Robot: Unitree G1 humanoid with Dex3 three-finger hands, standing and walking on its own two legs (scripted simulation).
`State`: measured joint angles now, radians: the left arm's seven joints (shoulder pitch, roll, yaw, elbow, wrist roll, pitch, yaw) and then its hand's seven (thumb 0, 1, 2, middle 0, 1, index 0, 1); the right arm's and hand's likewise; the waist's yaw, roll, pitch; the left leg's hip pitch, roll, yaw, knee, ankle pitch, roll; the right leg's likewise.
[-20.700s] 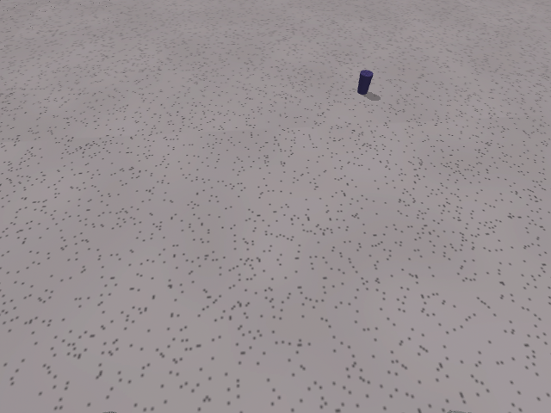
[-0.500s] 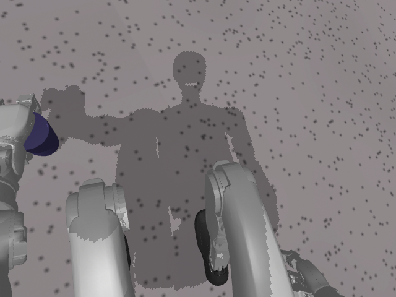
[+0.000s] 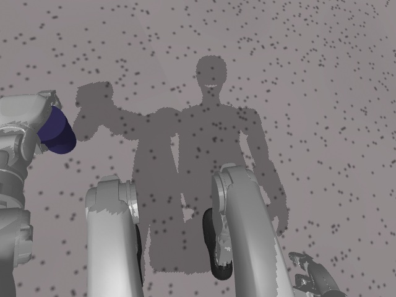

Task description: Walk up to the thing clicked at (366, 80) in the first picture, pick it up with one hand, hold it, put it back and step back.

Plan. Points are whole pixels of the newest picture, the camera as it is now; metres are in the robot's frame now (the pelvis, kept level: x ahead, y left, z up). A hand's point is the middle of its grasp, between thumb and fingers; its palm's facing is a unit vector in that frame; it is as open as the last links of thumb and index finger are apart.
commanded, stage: lift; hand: left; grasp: from above
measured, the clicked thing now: (54, 133) +0.44 +0.29 -0.21
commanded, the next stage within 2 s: hold in 1.60 s
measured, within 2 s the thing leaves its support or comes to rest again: neither
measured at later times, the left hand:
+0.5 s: hand out of the picture +0.40 +0.31 -0.03, palm faces -0.45 -0.09 -0.89, open 10.8 cm
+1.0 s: hand out of the picture +0.34 +0.28 +0.17, palm faces -0.43 -0.12 -0.89, open 10.8 cm
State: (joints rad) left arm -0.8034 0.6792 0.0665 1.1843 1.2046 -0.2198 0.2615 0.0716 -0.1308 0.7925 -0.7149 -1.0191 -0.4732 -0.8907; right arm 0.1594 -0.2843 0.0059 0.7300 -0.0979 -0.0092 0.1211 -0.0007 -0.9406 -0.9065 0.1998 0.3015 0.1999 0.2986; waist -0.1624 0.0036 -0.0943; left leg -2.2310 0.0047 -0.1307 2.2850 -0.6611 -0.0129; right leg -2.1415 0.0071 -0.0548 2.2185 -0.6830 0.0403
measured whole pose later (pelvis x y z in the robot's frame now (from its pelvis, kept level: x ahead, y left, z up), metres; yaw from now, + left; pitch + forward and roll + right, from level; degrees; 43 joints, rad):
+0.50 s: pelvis +0.00 +0.01 +0.08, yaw +1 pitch +33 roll -7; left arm -0.59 0.61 -0.01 0.89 1.07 -0.11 0.12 0.03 -0.15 0.84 -0.75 -0.97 -0.49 -0.85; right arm 0.19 -0.26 -0.03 0.68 -0.02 0.03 0.07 0.00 -0.94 -0.91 0.20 0.30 0.20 0.30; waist -0.12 0.04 -0.19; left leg -1.98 0.01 -0.10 2.04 -0.65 0.01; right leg -1.89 0.00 -0.04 1.97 -0.66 0.05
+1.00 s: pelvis +0.02 +0.01 +0.25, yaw +4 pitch +21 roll -4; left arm -0.34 0.49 -0.12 0.73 1.00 0.00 0.10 0.02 -0.13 0.80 -0.77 -0.93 -0.50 -0.82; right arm 0.18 -0.23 -0.02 0.70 0.03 0.02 -0.04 0.00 -0.93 -0.91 0.20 0.30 0.20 0.30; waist -0.08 0.03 -0.18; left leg -1.27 0.04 -0.05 1.44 -0.54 0.00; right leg -1.21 0.00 -0.02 1.39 -0.54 0.04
